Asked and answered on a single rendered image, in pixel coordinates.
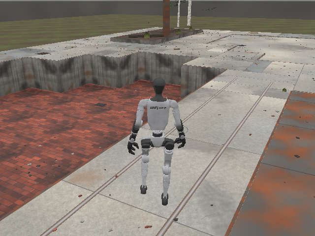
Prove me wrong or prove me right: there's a robot right upper arm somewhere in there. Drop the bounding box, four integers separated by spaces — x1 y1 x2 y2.
169 99 182 127

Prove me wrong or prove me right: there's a right robot shin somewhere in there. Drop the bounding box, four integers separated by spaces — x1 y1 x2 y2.
163 167 171 199

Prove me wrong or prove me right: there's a left robot hand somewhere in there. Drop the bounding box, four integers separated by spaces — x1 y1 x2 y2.
127 142 139 155

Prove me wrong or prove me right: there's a humanoid robot torso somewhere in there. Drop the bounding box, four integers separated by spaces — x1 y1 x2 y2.
147 98 170 148

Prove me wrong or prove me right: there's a robot right forearm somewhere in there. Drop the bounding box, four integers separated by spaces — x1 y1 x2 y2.
176 119 185 139

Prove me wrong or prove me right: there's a right robot hand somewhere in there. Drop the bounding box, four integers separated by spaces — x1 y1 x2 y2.
174 137 186 148

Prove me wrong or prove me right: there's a robot left forearm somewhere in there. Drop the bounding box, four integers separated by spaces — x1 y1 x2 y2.
129 119 139 143

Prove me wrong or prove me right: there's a robot left upper arm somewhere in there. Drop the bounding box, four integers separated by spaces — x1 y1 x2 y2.
135 99 148 127

